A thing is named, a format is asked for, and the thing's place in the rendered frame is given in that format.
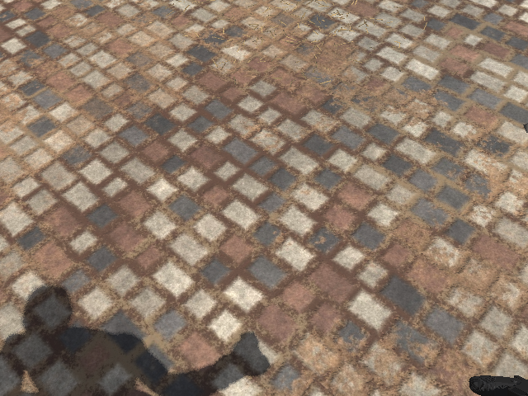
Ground right robot hand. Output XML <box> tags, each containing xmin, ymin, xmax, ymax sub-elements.
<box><xmin>469</xmin><ymin>375</ymin><xmax>528</xmax><ymax>396</ymax></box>

